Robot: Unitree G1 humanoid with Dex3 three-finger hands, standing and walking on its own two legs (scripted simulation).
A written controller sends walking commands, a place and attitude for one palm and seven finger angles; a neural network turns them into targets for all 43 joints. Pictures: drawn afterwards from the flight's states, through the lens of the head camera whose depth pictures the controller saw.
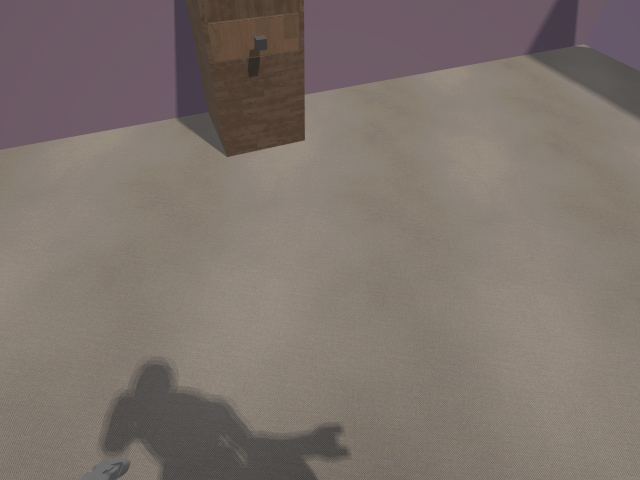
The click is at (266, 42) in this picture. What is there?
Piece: drawer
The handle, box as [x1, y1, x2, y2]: [254, 35, 267, 50]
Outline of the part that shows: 254,36 255,47 257,50 267,49 265,37 263,35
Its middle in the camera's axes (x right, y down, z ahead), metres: -0.27 -0.84 +1.65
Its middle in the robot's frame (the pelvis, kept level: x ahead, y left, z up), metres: +1.77 +0.35 -0.20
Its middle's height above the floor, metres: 0.57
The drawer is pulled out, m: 0.00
